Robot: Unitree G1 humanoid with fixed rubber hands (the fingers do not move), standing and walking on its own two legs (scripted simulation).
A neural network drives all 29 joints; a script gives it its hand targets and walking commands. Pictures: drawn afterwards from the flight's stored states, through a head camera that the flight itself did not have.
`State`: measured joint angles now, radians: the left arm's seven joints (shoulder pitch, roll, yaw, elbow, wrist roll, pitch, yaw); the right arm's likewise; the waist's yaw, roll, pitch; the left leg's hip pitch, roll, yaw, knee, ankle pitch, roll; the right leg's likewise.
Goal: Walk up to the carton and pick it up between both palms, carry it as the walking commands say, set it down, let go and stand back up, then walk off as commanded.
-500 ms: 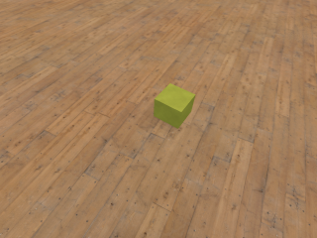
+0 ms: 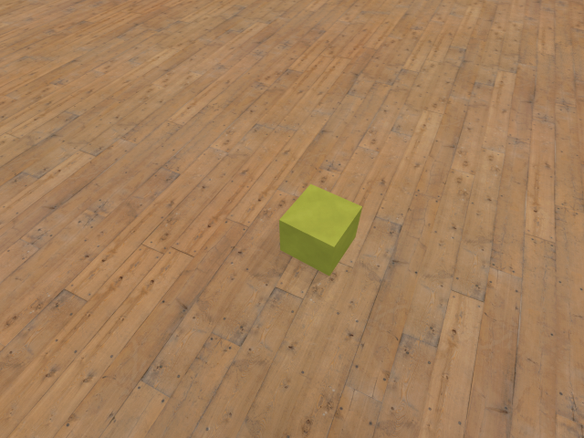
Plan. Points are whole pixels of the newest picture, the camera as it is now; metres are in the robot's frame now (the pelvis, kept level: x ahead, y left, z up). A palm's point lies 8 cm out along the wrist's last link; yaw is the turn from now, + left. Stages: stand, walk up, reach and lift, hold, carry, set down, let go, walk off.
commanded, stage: walk up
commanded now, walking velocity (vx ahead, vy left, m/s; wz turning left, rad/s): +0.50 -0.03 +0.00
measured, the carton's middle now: (319, 229) +1.02 -0.03 -0.67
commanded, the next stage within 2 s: none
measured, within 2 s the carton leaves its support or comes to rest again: neither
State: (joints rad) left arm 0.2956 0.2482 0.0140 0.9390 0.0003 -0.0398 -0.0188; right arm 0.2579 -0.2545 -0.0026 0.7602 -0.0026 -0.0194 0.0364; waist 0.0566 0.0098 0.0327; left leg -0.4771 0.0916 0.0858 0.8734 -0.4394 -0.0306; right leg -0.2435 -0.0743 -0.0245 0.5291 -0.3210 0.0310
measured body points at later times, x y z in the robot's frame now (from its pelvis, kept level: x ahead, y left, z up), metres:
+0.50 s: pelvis +0.22 -0.01 -0.01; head +0.26 -0.02 +0.44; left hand +0.36 +0.23 -0.13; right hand +0.25 -0.27 -0.15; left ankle +0.09 +0.12 -0.69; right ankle +0.27 -0.15 -0.73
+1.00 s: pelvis +0.40 +0.02 +0.00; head +0.42 +0.05 +0.45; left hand +0.49 +0.26 -0.15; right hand +0.46 -0.24 -0.11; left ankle +0.38 +0.12 -0.73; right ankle +0.35 -0.15 -0.68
